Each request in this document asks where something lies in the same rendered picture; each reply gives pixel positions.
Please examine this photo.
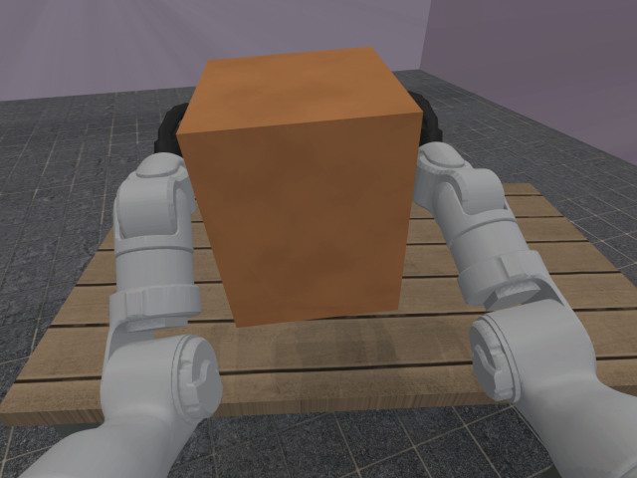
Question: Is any left robot upper arm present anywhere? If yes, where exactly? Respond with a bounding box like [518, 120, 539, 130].
[18, 334, 223, 478]

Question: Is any right robot upper arm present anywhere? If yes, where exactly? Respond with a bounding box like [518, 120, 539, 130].
[469, 299, 637, 478]

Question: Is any robot right hand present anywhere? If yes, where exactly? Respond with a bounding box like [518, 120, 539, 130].
[408, 91, 443, 147]

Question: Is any carton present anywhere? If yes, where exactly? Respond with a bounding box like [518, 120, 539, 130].
[176, 47, 423, 328]

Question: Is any table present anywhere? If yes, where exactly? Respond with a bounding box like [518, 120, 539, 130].
[0, 183, 637, 478]

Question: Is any robot left forearm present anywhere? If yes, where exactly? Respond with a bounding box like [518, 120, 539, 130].
[100, 152, 202, 416]

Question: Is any robot right forearm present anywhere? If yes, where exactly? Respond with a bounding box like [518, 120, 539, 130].
[412, 141, 596, 373]

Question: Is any robot left hand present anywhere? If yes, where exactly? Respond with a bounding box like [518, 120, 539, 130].
[154, 103, 189, 158]

